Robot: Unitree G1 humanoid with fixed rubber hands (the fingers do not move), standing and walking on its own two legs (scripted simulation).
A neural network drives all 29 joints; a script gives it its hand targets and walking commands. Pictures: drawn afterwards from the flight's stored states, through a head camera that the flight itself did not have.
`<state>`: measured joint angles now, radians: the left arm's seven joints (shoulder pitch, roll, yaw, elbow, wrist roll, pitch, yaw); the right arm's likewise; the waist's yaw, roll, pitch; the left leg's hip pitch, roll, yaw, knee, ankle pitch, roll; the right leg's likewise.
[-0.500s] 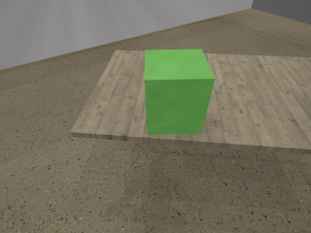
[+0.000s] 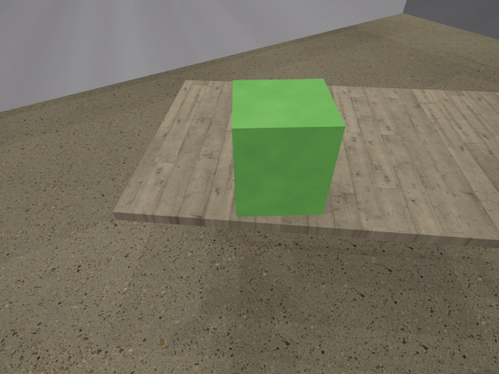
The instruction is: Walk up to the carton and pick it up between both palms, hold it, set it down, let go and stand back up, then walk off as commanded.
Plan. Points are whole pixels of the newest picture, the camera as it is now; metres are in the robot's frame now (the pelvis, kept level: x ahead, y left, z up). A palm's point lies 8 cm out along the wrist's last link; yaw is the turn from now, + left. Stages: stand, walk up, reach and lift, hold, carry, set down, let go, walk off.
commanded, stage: stand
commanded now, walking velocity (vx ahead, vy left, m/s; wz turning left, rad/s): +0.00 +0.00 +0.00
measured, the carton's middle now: (279, 149) +0.62 -0.02 +0.04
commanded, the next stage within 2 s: none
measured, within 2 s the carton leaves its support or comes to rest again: neither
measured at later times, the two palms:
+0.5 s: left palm out of the picture +0.05 +0.30 -0.11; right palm out of the picture +0.11 -0.29 -0.09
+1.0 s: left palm out of the picture +0.05 +0.30 -0.11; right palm out of the picture +0.11 -0.29 -0.09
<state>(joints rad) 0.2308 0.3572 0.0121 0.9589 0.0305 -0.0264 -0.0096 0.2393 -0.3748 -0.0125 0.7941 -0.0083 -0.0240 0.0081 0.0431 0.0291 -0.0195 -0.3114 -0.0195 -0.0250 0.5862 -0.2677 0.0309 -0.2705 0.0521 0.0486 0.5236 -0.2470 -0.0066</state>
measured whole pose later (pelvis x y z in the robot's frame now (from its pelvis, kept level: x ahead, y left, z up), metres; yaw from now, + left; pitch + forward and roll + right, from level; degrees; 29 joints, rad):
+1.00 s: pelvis +0.00 +0.00 +0.00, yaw +0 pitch +0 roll -1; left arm 0.23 0.36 0.01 0.96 0.03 -0.03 -0.01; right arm 0.24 -0.37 -0.01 0.79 -0.01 -0.02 0.01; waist 0.04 0.03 -0.01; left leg -0.31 -0.02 -0.02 0.59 -0.27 0.03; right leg -0.27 0.05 0.05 0.52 -0.25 -0.01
